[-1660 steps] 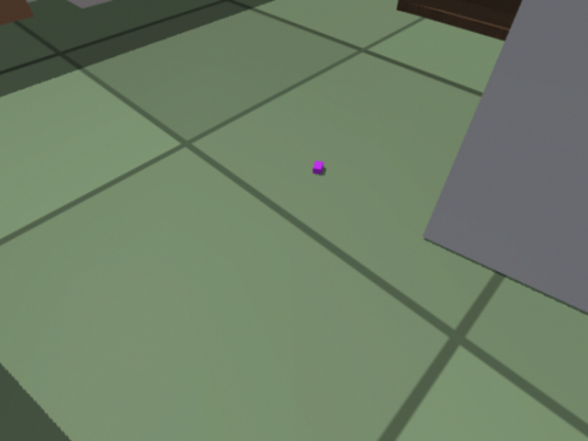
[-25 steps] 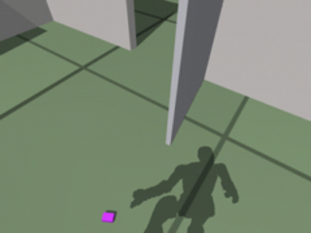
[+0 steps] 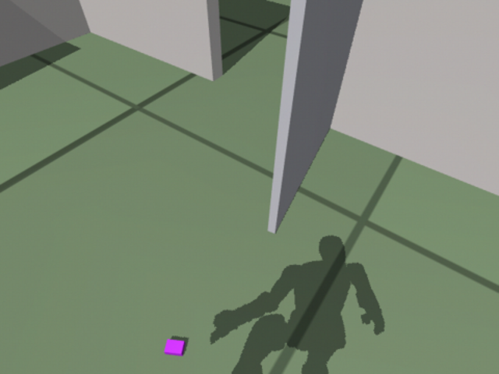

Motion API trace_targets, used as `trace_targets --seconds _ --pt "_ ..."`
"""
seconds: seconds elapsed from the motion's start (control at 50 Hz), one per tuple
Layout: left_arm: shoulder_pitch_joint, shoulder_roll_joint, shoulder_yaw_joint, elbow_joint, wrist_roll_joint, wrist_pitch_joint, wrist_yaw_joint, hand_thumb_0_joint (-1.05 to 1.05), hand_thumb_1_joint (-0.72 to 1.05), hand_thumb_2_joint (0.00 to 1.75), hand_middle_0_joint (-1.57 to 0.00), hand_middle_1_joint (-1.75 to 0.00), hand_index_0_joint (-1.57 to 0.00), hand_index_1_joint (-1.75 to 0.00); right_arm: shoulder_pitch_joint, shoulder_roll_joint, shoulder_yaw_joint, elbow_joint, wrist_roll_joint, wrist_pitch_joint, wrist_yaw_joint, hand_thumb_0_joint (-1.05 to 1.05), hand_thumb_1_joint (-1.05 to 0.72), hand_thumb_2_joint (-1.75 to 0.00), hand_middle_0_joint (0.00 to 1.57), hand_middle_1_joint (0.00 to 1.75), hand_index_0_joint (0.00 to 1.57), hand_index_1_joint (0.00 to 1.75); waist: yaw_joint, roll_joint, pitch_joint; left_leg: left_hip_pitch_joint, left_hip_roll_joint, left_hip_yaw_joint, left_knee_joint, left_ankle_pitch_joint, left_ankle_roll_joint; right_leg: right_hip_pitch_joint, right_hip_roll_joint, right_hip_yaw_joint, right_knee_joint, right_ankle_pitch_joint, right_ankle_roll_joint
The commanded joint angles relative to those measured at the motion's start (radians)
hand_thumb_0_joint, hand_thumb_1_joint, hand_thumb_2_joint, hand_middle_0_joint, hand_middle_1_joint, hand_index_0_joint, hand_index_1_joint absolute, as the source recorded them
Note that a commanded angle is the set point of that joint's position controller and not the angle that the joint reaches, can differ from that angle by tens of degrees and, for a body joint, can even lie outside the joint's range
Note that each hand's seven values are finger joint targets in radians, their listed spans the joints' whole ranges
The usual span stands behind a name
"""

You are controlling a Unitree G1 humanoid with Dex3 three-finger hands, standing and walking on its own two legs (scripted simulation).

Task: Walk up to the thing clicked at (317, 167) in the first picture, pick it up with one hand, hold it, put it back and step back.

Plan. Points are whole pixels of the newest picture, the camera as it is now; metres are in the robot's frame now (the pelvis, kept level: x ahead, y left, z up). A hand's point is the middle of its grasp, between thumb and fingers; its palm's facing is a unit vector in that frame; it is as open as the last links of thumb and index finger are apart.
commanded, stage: walk up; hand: left
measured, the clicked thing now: (175, 347) +0.37 +0.27 -0.77
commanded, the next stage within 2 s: stand in 0.26 s
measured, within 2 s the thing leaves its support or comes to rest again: neither
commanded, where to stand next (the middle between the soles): +0.02 -0.01 m, yaw +1 degrees
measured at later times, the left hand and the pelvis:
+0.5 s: hand out of the picture +0.08 +0.25 -0.15, palm faces -0.01 -0.94 -0.34, open 7.4 cm; pelvis +0.00 +0.00 +0.00, yaw +0 degrees
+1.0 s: hand out of the picture +0.07 +0.25 -0.16, palm faces -0.02 -0.94 -0.33, open 7.4 cm; pelvis +0.00 +0.00 +0.00, yaw +0 degrees
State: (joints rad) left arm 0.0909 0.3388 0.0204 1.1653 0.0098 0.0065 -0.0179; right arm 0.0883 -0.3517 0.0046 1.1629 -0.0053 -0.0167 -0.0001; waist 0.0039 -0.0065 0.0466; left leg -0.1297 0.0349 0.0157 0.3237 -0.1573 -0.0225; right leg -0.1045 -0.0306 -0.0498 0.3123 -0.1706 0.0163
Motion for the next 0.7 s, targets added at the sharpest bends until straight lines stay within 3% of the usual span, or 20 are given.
trace_targets --seconds 0.0,0.22,0.24,0.28,0.68 --pt "-0.056 0.207 0.04 -0.065 0.0 -0.02 0.015 0.0 0.9 0.9 -0.2 -0.3 -0.2 -0.3 -0.046 -0.212 -0.042 -0.063 -0.003 -0.025 -0.013 0.0 -0.9 -0.9 0.2 0.3 0.2 0.3 -0.005 0.014 -0.074 -0.006 0.095 -0.084 -0.055 0.07 0.036 0.013 -0.099 0.092 -0.057 0.043 -0.03" --pt "-0.052 0.205 0.044 -0.074 0.0 -0.017 0.013 0.0 0.9 0.9 -0.2 -0.3 -0.2 -0.3 -0.026 -0.215 -0.042 -0.065 -0.006 -0.031 -0.016 0.0 -0.9 -0.9 0.2 0.3 0.2 0.3 -0.003 0.014 -0.08 -0.015 0.097 -0.09 -0.06 0.089 0.037 0.036 -0.102 0.088 -0.042 0.066 -0.032" --pt "-0.038 0.209 0.035 -0.075 0.001 -0.027 0.016 0.0 0.9 0.9 -0.2 -0.3 -0.2 -0.3 -0.055 -0.217 -0.04 -0.071 -0.007 -0.025 -0.015 0.0 -0.9 -0.9 0.2 0.3 0.2 0.3 0.009 0.045 -0.071 0.002 0.107 -0.09 -0.043 0.154 0.034 0.025 -0.122 0.103 -0.049 0.124 -0.031" --pt "-0.04 0.218 0.036 -0.073 0.0 -0.032 0.018 0.0 0.9 0.9 -0.2 -0.3 -0.2 -0.3 -0.043 -0.206 -0.037 -0.071 -0.004 -0.023 -0.013 0.0 -0.9 -0.9 0.2 0.3 0.2 0.3 0.0 0.02 -0.08 0.014 0.106 -0.092 -0.043 0.173 0.03 0.026 -0.118 0.096 -0.049 0.135 -0.028" --pt "-0.038 0.225 0.022 -0.076 -0.001 -0.037 0.023 0.0 0.9 0.9 -0.2 -0.3 -0.2 -0.3 -0.037 -0.21 -0.035 -0.073 -0.005 -0.014 -0.004 0.0 -0.9 -0.9 0.2 0.3 0.2 0.3 -0.006 0.003 -0.076 0.023 0.106 -0.09 -0.054 0.108 0.034 0.005 -0.12 0.097 -0.064 0.085 -0.025"
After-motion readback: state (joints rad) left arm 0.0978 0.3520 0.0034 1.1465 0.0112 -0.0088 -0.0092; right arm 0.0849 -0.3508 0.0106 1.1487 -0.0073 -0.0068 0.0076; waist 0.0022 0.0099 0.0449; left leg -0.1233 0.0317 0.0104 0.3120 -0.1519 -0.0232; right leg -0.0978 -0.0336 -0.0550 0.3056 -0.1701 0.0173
